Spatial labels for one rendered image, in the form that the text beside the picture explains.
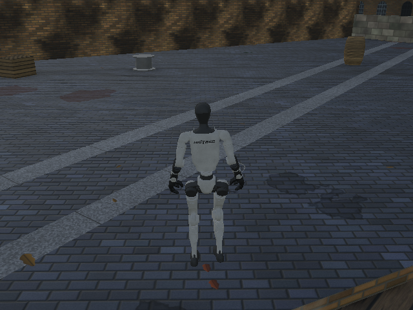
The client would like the robot right upper arm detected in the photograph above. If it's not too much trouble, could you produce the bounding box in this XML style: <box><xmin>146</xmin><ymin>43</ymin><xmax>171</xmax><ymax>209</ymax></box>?
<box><xmin>217</xmin><ymin>130</ymin><xmax>236</xmax><ymax>165</ymax></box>

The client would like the robot right foot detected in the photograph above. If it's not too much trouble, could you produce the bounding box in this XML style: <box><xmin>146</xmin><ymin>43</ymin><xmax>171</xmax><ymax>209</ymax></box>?
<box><xmin>213</xmin><ymin>245</ymin><xmax>224</xmax><ymax>263</ymax></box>

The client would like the left robot hand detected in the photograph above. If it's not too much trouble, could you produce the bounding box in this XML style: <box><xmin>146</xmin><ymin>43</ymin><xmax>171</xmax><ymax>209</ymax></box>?
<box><xmin>168</xmin><ymin>180</ymin><xmax>183</xmax><ymax>194</ymax></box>

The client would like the right robot hand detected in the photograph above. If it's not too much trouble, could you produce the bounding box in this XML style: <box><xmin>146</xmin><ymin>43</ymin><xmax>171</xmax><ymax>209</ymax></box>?
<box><xmin>230</xmin><ymin>177</ymin><xmax>245</xmax><ymax>191</ymax></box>

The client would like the robot left upper arm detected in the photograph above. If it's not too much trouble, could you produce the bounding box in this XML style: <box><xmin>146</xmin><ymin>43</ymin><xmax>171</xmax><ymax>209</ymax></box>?
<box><xmin>175</xmin><ymin>131</ymin><xmax>190</xmax><ymax>167</ymax></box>

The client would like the right robot forearm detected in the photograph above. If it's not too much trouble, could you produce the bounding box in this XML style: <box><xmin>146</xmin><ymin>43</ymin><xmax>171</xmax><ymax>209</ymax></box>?
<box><xmin>230</xmin><ymin>155</ymin><xmax>243</xmax><ymax>179</ymax></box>

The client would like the robot right thigh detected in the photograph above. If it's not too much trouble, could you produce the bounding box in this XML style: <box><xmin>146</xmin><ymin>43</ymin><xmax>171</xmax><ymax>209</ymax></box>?
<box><xmin>212</xmin><ymin>180</ymin><xmax>228</xmax><ymax>221</ymax></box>

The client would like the left robot forearm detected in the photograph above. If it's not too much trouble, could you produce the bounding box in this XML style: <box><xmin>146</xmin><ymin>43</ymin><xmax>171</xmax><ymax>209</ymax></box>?
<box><xmin>170</xmin><ymin>158</ymin><xmax>181</xmax><ymax>182</ymax></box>

